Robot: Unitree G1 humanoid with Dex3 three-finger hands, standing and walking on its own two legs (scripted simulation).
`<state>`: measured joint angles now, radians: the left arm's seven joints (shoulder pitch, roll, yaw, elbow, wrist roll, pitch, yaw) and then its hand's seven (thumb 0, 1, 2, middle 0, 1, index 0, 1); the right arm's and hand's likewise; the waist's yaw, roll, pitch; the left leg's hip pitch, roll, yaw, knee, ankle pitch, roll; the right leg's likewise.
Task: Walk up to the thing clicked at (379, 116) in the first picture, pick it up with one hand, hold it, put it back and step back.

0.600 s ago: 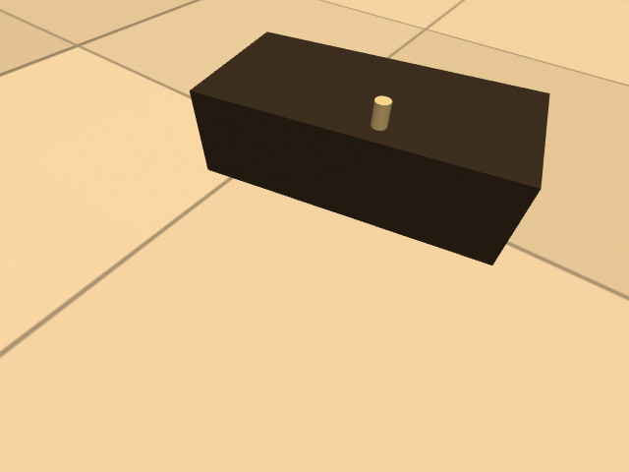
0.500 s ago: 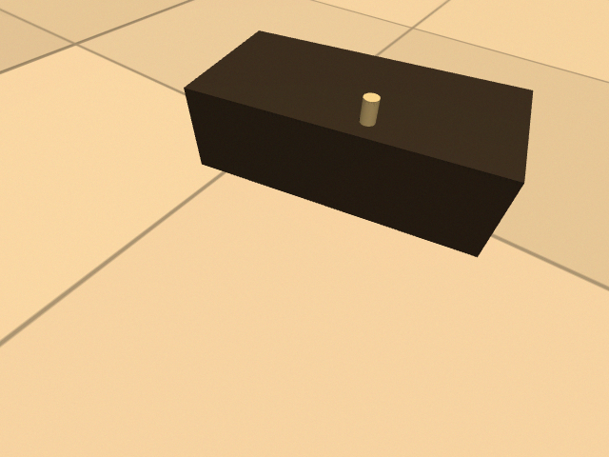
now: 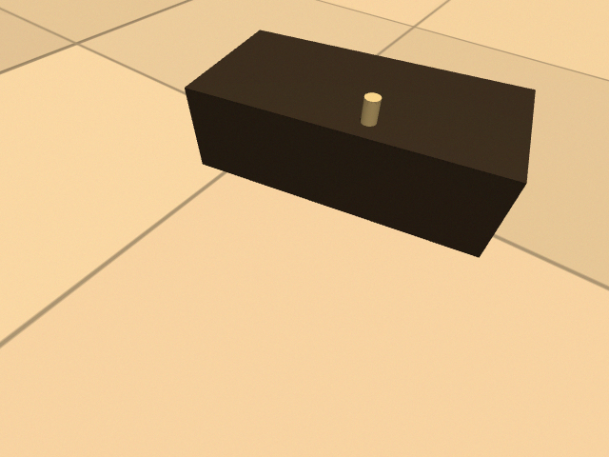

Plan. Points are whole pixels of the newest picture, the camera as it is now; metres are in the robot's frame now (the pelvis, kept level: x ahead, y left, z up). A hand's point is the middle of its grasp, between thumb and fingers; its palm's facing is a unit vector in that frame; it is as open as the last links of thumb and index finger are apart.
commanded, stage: stand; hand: left
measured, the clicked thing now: (370, 109) +1.32 -0.23 -0.31
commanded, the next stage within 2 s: walk up in 0.52 s
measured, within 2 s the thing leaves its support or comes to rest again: neither
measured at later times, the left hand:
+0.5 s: hand out of the picture +0.08 +0.25 -0.16, palm faces -0.02 -0.94 -0.34, open 7.4 cm
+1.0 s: hand (186, 428) +0.19 +0.18 -0.14, palm faces -0.17 -0.91 -0.39, open 7.4 cm
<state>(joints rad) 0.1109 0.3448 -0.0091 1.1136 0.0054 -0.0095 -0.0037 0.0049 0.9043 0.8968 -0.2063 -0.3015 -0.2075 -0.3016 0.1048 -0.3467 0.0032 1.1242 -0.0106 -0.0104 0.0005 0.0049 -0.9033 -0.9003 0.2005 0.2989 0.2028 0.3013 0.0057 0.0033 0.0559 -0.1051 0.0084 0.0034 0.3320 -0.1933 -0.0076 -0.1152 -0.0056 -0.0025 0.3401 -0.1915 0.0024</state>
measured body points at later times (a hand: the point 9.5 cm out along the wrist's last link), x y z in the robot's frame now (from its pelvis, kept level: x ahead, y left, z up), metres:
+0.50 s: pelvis +0.00 +0.00 +0.00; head +0.01 +0.00 +0.45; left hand +0.08 +0.30 -0.13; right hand +0.08 -0.30 -0.13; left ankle -0.01 +0.12 -0.75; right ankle +0.00 -0.12 -0.75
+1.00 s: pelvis +0.11 -0.09 -0.02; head +0.11 -0.11 +0.43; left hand +0.20 +0.23 -0.12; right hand +0.12 -0.43 -0.14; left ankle +0.14 +0.04 -0.70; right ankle +0.11 -0.20 -0.75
